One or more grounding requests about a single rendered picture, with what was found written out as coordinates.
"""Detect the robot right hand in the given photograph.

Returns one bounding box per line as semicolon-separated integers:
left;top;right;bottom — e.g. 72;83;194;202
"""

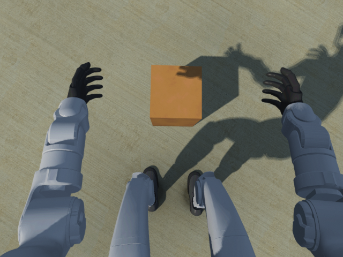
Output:
262;67;303;115

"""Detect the carton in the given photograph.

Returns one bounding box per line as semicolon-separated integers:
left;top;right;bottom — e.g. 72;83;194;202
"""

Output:
150;65;202;127

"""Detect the robot left upper arm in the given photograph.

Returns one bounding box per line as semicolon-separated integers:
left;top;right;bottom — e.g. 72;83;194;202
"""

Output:
0;196;86;257

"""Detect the robot left hand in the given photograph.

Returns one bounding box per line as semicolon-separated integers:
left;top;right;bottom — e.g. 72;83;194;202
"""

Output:
67;62;103;104

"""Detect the right robot foot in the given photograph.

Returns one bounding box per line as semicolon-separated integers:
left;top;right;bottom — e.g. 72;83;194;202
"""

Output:
188;171;203;216

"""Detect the robot right upper arm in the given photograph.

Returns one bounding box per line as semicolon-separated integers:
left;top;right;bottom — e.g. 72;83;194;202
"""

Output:
293;199;343;257

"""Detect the left robot forearm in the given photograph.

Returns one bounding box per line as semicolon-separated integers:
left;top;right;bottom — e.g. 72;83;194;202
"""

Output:
18;97;90;244

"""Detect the left robot thigh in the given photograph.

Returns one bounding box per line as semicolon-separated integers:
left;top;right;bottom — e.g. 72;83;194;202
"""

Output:
108;177;155;257

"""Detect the right robot forearm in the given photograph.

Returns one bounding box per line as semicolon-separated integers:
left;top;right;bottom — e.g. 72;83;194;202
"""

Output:
281;102;343;202

